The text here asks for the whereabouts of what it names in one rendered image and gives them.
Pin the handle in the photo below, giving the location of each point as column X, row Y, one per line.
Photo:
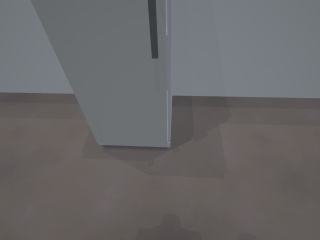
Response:
column 153, row 28

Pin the fridge door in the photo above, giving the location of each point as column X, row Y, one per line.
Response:
column 104, row 48

